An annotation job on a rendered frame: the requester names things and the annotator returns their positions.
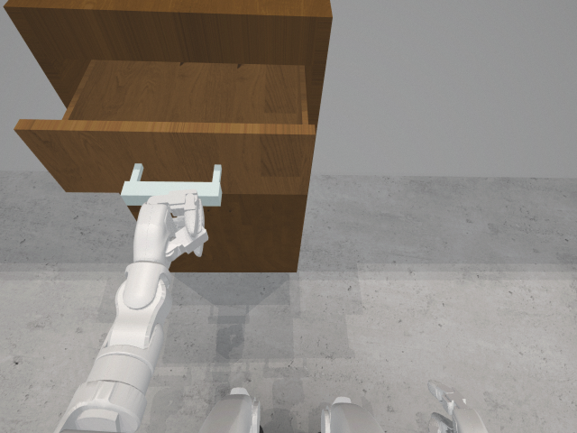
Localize cabinet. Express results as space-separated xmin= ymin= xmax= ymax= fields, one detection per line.
xmin=4 ymin=0 xmax=333 ymax=272

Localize left robot hand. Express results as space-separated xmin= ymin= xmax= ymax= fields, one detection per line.
xmin=133 ymin=189 xmax=208 ymax=269

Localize handle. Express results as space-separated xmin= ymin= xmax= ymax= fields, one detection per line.
xmin=121 ymin=163 xmax=222 ymax=207

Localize right robot hand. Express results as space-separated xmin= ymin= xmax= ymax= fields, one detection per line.
xmin=427 ymin=380 xmax=488 ymax=433

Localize drawer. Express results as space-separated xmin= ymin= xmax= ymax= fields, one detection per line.
xmin=14 ymin=60 xmax=316 ymax=195

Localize left robot thigh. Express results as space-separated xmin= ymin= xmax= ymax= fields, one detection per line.
xmin=198 ymin=394 xmax=261 ymax=433

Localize left robot forearm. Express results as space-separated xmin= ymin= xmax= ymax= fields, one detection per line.
xmin=53 ymin=261 xmax=172 ymax=433

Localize robot thigh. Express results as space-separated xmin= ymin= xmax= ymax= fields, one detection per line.
xmin=198 ymin=394 xmax=261 ymax=433
xmin=321 ymin=402 xmax=384 ymax=433

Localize right robot thigh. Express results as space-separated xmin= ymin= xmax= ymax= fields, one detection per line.
xmin=321 ymin=402 xmax=384 ymax=433

